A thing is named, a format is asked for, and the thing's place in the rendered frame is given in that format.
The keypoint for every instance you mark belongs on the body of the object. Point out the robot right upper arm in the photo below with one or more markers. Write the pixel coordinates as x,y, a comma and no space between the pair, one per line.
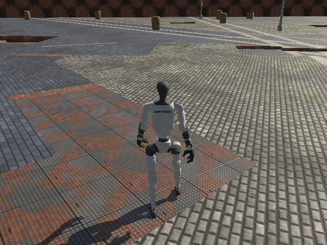
181,116

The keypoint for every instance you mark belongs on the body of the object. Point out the robot left hand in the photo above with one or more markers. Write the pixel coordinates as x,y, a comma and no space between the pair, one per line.
143,140

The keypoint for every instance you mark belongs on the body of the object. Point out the robot left foot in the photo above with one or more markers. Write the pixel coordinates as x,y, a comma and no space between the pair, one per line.
153,213

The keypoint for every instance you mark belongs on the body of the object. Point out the robot right hand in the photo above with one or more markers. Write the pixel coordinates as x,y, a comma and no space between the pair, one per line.
191,156

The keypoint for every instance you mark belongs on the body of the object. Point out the robot left upper arm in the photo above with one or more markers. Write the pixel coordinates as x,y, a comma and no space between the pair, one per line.
145,114

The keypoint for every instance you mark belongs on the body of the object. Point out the robot left forearm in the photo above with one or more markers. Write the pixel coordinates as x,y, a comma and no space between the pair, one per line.
140,133

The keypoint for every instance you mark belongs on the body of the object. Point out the robot right forearm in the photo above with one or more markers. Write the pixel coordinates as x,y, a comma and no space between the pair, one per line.
187,139

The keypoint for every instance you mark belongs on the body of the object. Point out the robot right shin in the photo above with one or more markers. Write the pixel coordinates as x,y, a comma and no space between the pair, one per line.
177,175

